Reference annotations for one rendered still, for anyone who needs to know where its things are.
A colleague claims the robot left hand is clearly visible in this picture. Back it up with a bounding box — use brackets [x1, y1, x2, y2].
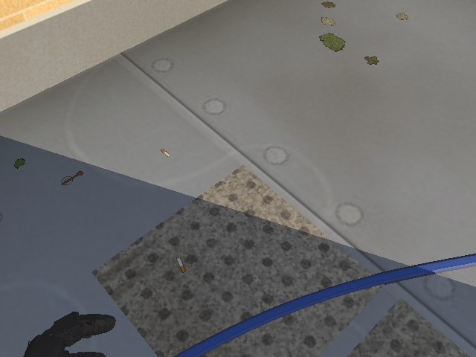
[23, 312, 116, 357]

